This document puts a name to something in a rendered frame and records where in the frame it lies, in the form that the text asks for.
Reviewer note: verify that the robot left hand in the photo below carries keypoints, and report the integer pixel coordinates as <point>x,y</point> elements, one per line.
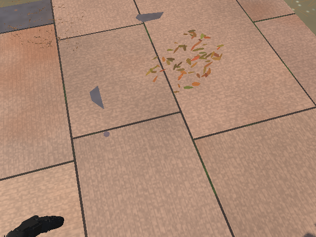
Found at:
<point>36,225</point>

